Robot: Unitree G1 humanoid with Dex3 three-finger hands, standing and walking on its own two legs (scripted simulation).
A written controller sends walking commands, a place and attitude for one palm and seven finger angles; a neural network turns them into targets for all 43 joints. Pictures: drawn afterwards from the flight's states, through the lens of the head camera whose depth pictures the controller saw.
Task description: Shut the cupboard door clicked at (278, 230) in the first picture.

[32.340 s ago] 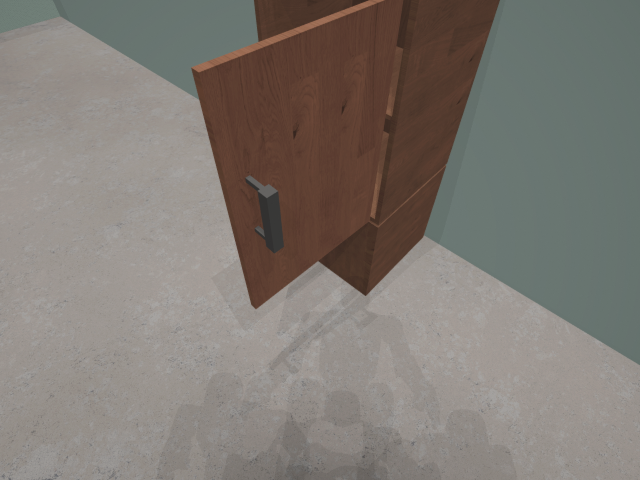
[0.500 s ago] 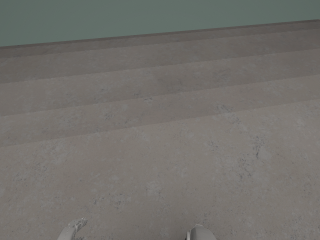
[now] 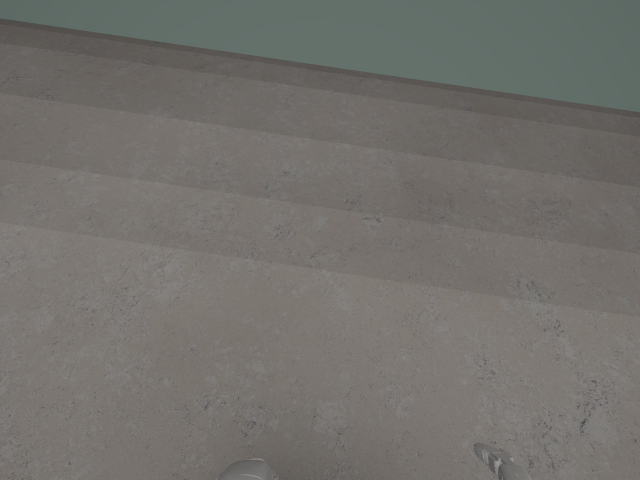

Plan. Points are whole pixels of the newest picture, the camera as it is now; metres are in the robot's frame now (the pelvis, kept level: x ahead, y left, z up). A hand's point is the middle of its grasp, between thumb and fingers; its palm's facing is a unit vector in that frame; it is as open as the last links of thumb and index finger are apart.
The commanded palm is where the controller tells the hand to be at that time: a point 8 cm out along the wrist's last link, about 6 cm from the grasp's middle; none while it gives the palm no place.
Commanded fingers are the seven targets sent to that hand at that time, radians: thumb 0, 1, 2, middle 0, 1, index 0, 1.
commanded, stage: turn to face it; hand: left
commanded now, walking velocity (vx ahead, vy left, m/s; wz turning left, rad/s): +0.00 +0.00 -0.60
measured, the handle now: out of the picture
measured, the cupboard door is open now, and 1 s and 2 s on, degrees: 59 59 59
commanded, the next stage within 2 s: none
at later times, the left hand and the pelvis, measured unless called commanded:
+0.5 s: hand (205, 459) +0.15 +0.17 -0.15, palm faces -0.21 -0.94 -0.26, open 7.4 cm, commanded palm none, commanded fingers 0.00 0.90 0.90 -0.20 -0.30 -0.20 -0.30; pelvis +0.04 -0.01 +0.01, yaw -16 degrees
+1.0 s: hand (255, 363) +0.28 +0.12 -0.14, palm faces -0.56 -0.79 -0.23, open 7.4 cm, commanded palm none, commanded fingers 0.00 0.90 0.90 -0.20 -0.30 -0.20 -0.30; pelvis +0.06 +0.02 +0.02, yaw -35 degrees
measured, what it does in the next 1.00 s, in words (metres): steps on the spot, turning right: right foot, then left foot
